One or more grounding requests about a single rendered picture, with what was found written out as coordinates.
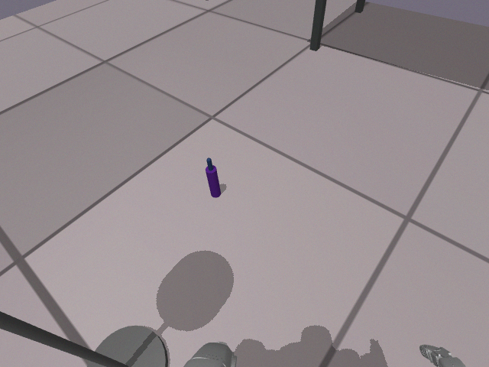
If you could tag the floor lamp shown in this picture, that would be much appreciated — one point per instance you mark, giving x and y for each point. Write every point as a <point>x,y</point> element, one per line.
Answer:
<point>131,346</point>

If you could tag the right robot hand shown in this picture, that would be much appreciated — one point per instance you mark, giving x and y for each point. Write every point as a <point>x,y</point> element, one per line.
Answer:
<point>440,357</point>

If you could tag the bottle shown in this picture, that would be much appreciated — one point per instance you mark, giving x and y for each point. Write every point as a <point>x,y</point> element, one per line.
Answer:
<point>213,180</point>

